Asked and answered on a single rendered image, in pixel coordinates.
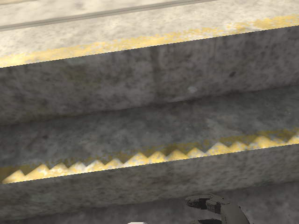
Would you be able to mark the right robot hand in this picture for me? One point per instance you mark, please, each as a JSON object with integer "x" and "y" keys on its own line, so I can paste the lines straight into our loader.
{"x": 230, "y": 213}

